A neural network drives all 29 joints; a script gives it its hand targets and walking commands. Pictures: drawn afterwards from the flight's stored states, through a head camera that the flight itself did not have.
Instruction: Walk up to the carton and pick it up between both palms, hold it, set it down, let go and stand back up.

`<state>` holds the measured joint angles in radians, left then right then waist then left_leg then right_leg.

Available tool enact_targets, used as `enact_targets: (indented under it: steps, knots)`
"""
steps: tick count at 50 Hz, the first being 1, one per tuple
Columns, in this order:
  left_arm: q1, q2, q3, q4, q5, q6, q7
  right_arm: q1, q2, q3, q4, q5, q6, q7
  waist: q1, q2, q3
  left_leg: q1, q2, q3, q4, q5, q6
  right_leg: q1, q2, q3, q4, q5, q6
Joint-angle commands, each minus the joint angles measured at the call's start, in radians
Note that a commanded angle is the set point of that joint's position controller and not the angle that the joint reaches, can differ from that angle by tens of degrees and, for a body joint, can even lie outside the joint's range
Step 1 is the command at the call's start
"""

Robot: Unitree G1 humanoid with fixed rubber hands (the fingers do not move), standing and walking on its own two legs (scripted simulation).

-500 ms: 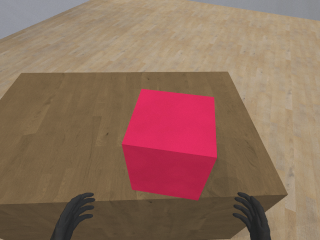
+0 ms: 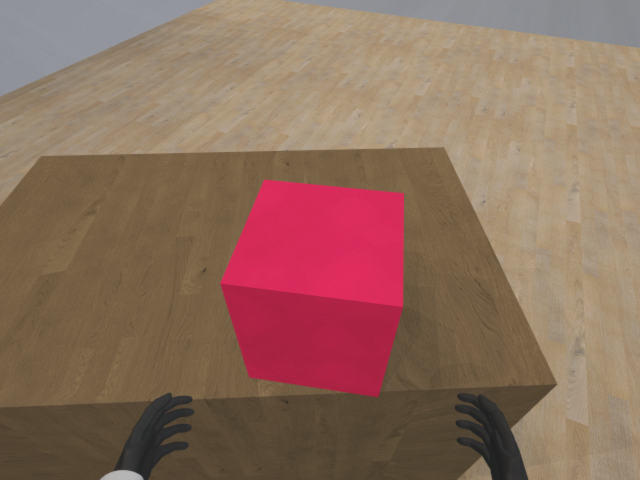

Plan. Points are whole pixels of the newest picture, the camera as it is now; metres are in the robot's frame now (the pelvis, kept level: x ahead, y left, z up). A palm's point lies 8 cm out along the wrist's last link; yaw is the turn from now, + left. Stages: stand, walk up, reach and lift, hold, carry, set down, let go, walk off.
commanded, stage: set down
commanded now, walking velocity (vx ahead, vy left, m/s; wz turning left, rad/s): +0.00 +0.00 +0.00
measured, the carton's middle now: (322, 290) +0.39 +0.03 -0.01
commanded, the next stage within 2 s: let go in 0.96 s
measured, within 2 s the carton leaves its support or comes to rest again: neither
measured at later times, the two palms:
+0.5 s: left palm (143, 462) +0.16 +0.25 -0.06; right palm (508, 471) +0.17 -0.20 -0.07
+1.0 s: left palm (166, 467) +0.16 +0.22 -0.08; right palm (532, 475) +0.16 -0.24 -0.08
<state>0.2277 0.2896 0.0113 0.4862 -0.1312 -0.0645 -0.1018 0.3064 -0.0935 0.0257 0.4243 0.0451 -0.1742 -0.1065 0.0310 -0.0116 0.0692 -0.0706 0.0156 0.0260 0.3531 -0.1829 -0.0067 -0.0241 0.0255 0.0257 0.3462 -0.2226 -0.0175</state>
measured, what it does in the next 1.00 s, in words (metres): stands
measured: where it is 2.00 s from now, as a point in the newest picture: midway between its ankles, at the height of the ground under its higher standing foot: outside the picture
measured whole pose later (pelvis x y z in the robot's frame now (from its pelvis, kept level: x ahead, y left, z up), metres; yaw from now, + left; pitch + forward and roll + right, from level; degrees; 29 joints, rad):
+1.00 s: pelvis +0.01 -0.01 +0.00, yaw +0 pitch -3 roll +0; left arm 0.17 0.20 0.03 0.56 0.00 0.11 -0.01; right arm 0.16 -0.21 -0.01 0.74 0.00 -0.20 0.00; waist 0.00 -0.01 0.05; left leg -0.12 0.02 0.02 0.37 -0.19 -0.02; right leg -0.08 0.03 0.00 0.38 -0.24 -0.03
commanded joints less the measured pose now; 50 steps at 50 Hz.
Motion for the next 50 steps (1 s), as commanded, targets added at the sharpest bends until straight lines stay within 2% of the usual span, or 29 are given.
enact_targets:
  steps: [1,2,4,5,7,8,9,11,15,16,17,20,21,22,24,27,29,30,31,32,35,37,38,39,40,44,45,47,50]
  knots:
    - [-0.076,0.137,0.04,-0.142,0.006,0.003,0.012,-0.068,-0.039,-0.024,-0.096,-0.013,-0.011,-0.003,-0.009,0.04,-0.022,0.02,-0.011,0.046,-0.031,0.057,-0.006,-0.108,-0.043,-0.001,-0.09,0.004,-0.004]
    - [-0.083,0.141,0.052,-0.129,0.011,0.004,0.01,-0.067,-0.031,-0.016,-0.091,-0.014,-0.011,-0.006,-0.006,0.022,-0.027,0.032,-0.018,0.055,-0.022,0.06,-0.002,-0.117,-0.049,0.006,-0.092,0.012,0.004]
    - [-0.089,0.134,0.046,-0.126,0.023,0.014,0.017,-0.082,-0.045,-0.019,-0.059,-0.019,-0.01,0.001,-0.003,0.037,-0.046,0.039,-0.017,0.048,-0.022,0.077,-0.006,-0.123,-0.043,-0.005,-0.079,0.029,0.003]
    - [-0.068,0.125,0.045,-0.129,0.024,0.018,0.016,-0.068,-0.046,-0.014,-0.088,-0.019,-0.015,0.001,-0.009,0.016,-0.046,0.053,-0.018,0.047,-0.011,0.108,-0.006,-0.128,-0.041,-0.008,-0.079,0.07,0.008]
    - [-0.066,0.137,0.063,-0.132,0.029,0.029,0.021,-0.074,-0.047,-0.018,-0.071,-0.019,-0.018,0.003,-0.005,0.019,-0.053,0.058,-0.021,0.05,-0.005,0.123,-0.01,-0.122,-0.04,-0.012,-0.077,0.081,0.012]
    - [-0.051,0.12,0.061,-0.107,0.047,0.038,0.024,-0.073,-0.074,-0.026,-0.006,-0.019,-0.013,0.012,-0.004,0.065,-0.041,0.067,-0.018,0.047,-0.007,0.15,-0.022,-0.126,-0.034,-0.013,-0.073,0.086,0.003]
    - [-0.053,0.114,0.061,-0.128,0.046,0.039,0.03,-0.074,-0.07,-0.03,-0.016,-0.013,-0.02,0.013,-0.003,0.048,-0.059,0.073,-0.014,0.045,-0.002,0.158,-0.022,-0.126,-0.028,-0.016,-0.075,0.089,0.002]
    - [-0.048,0.117,0.059,-0.164,0.048,0.044,0.032,-0.072,-0.079,-0.026,-0.033,-0.005,-0.025,0.019,-0.008,0.053,-0.076,0.079,-0.013,0.045,0.003,0.192,-0.025,-0.113,-0.026,-0.021,-0.071,0.117,-0.002]
    - [-0.02,0.087,0.05,-0.162,0.048,0.064,0.033,-0.071,-0.099,-0.036,-0.004,-0.013,-0.03,0.029,-0.012,0.036,-0.05,0.112,-0.014,0.047,0.002,0.238,-0.029,-0.142,-0.016,-0.029,-0.083,0.139,-0.003]
    - [-0.026,0.075,0.049,-0.139,0.059,0.071,0.039,-0.072,-0.103,-0.04,0.009,-0.012,-0.028,0.038,-0.005,0.05,-0.041,0.112,-0.011,0.043,-0.001,0.239,-0.034,-0.142,-0.01,-0.032,-0.081,0.125,-0.012]
    - [-0.018,0.061,0.04,-0.13,0.073,0.078,0.042,-0.072,-0.123,-0.043,0.045,-0.014,-0.027,0.047,-0.011,0.064,-0.049,0.115,-0.007,0.041,-0.003,0.258,-0.038,-0.141,-0.006,-0.038,-0.085,0.132,-0.017]
    - [-0.026,0.045,0.032,-0.129,0.076,0.092,0.05,-0.087,-0.143,-0.05,0.056,-0.011,-0.032,0.059,-0.013,0.057,-0.033,0.137,-0.003,0.039,-0.007,0.27,-0.046,-0.153,0.006,-0.045,-0.091,0.131,-0.02]
    - [-0.009,0.044,0.03,-0.17,0.067,0.085,0.053,-0.073,-0.141,-0.046,0.029,-0.008,-0.035,0.06,-0.016,0.038,-0.046,0.141,0.002,0.036,-0.006,0.299,-0.045,-0.131,0.009,-0.045,-0.087,0.153,-0.018]
    - [-0.017,0.039,0.03,-0.134,0.08,0.096,0.057,-0.088,-0.159,-0.048,0.067,-0.012,-0.031,0.069,-0.011,0.052,-0.04,0.14,0.003,0.037,-0.008,0.284,-0.047,-0.15,0.009,-0.046,-0.091,0.125,-0.022]
    - [-0.027,0.04,0.034,-0.124,0.076,0.105,0.063,-0.106,-0.159,-0.055,0.065,-0.024,-0.036,0.075,-0.01,0.034,-0.052,0.125,0.002,0.04,-0.009,0.261,-0.042,-0.147,0.009,-0.05,-0.086,0.123,-0.017]
    - [-0.054,0.033,0.037,-0.126,0.099,0.109,0.084,-0.121,-0.168,-0.058,0.08,-0.023,-0.038,0.091,-0.002,0.068,-0.055,0.126,-0.001,0.037,-0.009,0.24,-0.045,-0.156,0.003,-0.051,-0.078,0.109,-0.022]
    - [-0.062,0.025,0.037,-0.106,0.096,0.118,0.088,-0.156,-0.182,-0.065,0.117,-0.03,-0.042,0.099,-0.003,0.047,-0.064,0.129,0.002,0.038,-0.013,0.23,-0.04,-0.172,0.005,-0.052,-0.079,0.106,-0.019]
    - [-0.063,0.029,0.037,-0.109,0.08,0.12,0.091,-0.168,-0.185,-0.07,0.094,-0.029,-0.044,0.102,-0.011,0.032,-0.07,0.125,0.002,0.037,-0.009,0.222,-0.037,-0.179,0.003,-0.053,-0.073,0.104,-0.018]
    - [-0.059,0.028,0.04,-0.111,0.09,0.121,0.096,-0.158,-0.182,-0.075,0.117,-0.028,-0.043,0.101,-0.003,0.044,-0.073,0.127,-0.001,0.042,-0.009,0.228,-0.037,-0.166,0.003,-0.054,-0.073,0.107,-0.018]
    - [-0.069,0.031,0.038,-0.101,0.085,0.121,0.094,-0.156,-0.174,-0.072,0.118,-0.033,-0.044,0.101,-0.006,0.024,-0.067,0.118,-0.001,0.04,-0.008,0.211,-0.028,-0.172,-0.005,-0.051,-0.072,0.112,-0.014]
    - [-0.072,0.027,0.039,-0.082,0.097,0.126,0.095,-0.173,-0.193,-0.068,0.168,-0.03,-0.048,0.107,-0.02,0.03,-0.109,0.136,-0.007,0.04,0.01,0.23,-0.025,-0.173,-0.014,-0.047,-0.063,0.161,-0.003]
    - [-0.056,0.021,0.05,-0.072,0.099,0.13,0.089,-0.16,-0.19,-0.064,0.165,-0.029,-0.054,0.101,-0.02,-0.003,-0.103,0.142,-0.01,0.037,0.019,0.245,-0.019,-0.174,-0.018,-0.041,-0.062,0.201,0.004]
    - [-0.067,0.013,0.047,-0.041,0.115,0.139,0.091,-0.178,-0.205,-0.055,0.204,-0.034,-0.048,0.106,-0.024,0.007,-0.088,0.14,-0.008,0.031,0.01,0.229,-0.019,-0.193,-0.016,-0.05,-0.062,0.193,0.005]
    - [-0.074,0.029,0.051,-0.069,0.103,0.133,0.087,-0.174,-0.193,-0.055,0.175,-0.035,-0.055,0.101,-0.032,-0.017,-0.109,0.132,-0.015,0.035,0.023,0.223,-0.011,-0.177,-0.025,-0.042,-0.061,0.206,0.015]
    - [-0.076,0.009,0.044,-0.037,0.118,0.14,0.089,-0.184,-0.207,-0.067,0.225,-0.042,-0.047,0.104,-0.033,-0.004,-0.107,0.137,-0.009,0.034,0.016,0.208,-0.018,-0.187,-0.018,-0.05,-0.057,0.185,0.01]
    - [-0.103,0.016,0.057,-0.03,0.129,0.148,0.087,-0.2,-0.197,-0.052,0.232,-0.044,-0.048,0.099,-0.035,-0.011,-0.073,0.112,-0.014,0.031,0.02,0.191,-0.013,-0.193,-0.031,-0.044,-0.056,0.212,0.022]
    - [-0.106,0.029,0.06,-0.054,0.118,0.141,0.085,-0.196,-0.181,-0.052,0.196,-0.038,-0.051,0.093,-0.031,-0.023,-0.082,0.109,-0.014,0.036,0.022,0.176,-0.008,-0.189,-0.036,-0.039,-0.058,0.209,0.027]
    - [-0.128,0.015,0.049,-0.037,0.136,0.151,0.094,-0.212,-0.196,-0.057,0.228,-0.048,-0.047,0.103,-0.027,0.001,-0.078,0.109,-0.013,0.033,0.015,0.148,-0.011,-0.212,-0.031,-0.046,-0.056,0.164,0.02]
    - [-0.14,0.011,0.035,-0.012,0.136,0.151,0.101,-0.219,-0.193,-0.066,0.247,-0.059,-0.039,0.107,-0.034,-0.015,-0.064,0.07,-0.009,0.035,0.016,0.105,-0.003,-0.219,-0.044,-0.042,-0.059,0.13,0.017]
